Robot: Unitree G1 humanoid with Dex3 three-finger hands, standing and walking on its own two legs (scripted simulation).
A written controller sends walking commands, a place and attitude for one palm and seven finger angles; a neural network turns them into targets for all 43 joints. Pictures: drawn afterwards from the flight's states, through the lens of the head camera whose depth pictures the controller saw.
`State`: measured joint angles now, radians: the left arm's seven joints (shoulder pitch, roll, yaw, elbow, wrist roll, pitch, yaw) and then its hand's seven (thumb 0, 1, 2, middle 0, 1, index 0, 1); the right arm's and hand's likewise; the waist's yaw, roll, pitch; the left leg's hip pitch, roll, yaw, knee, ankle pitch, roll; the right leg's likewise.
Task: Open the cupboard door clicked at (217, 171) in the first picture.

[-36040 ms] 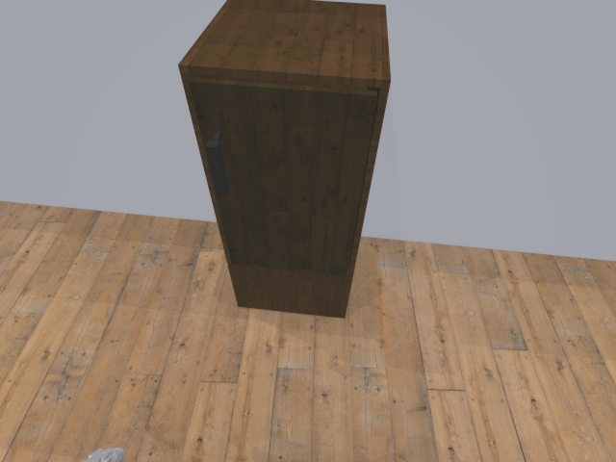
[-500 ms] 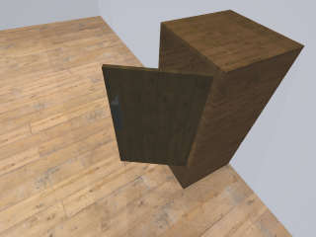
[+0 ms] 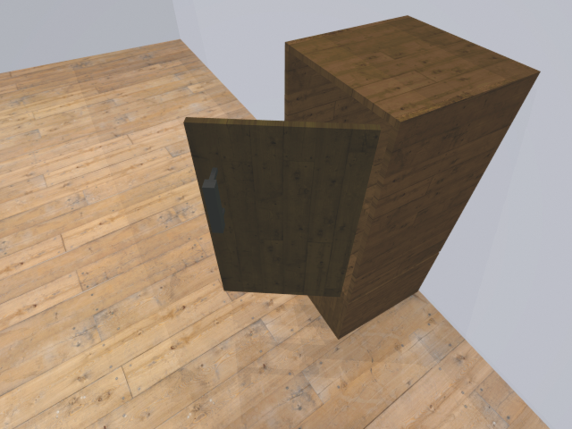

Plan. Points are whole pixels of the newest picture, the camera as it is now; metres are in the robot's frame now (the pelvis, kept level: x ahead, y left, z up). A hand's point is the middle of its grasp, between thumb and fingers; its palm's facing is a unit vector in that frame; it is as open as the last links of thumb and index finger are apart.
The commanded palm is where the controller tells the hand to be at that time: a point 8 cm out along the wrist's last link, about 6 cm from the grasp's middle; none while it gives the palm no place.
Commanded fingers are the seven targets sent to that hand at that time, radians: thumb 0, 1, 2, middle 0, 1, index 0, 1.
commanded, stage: come to a stop and stand still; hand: left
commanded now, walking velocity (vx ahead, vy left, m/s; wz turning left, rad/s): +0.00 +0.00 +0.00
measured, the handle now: (216, 200) +0.56 +0.17 -0.04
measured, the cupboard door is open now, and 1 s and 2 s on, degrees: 57 57 57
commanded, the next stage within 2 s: look again from close up in 0.20 s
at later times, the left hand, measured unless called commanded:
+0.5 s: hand out of the picture +0.01 +0.15 -0.16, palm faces +0.01 -0.98 -0.20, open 7.4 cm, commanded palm none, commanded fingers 0.00 0.90 0.90 -0.20 -0.30 -0.20 -0.30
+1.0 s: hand out of the picture +0.14 +0.16 -0.11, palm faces +0.23 -0.95 -0.20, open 7.3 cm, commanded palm +0.13 +0.20 -0.06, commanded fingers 0.00 0.76 0.84 -0.21 -0.39 -0.21 -0.39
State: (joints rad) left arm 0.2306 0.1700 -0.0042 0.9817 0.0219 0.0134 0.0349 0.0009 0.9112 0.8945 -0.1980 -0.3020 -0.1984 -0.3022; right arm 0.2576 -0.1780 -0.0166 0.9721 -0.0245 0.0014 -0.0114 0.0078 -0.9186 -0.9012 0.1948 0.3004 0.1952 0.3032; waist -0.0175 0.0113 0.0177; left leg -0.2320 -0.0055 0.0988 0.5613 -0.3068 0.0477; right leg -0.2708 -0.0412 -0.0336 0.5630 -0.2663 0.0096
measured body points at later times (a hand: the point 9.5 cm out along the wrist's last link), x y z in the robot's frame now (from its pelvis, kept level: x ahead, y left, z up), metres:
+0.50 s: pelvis +0.02 -0.02 +0.01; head +0.03 -0.03 +0.46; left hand +0.01 +0.21 -0.15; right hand +0.03 -0.24 -0.15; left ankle +0.00 +0.09 -0.73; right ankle +0.02 -0.13 -0.73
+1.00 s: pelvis +0.04 -0.03 +0.01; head +0.05 -0.04 +0.46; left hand +0.12 +0.21 -0.09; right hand +0.08 -0.27 -0.14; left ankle +0.00 +0.09 -0.73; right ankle +0.02 -0.13 -0.73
